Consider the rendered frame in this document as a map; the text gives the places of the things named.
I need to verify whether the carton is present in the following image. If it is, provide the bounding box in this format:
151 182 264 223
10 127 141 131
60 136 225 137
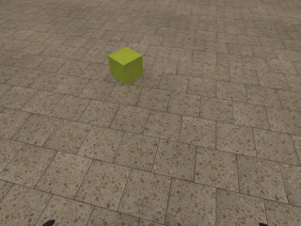
108 47 143 85

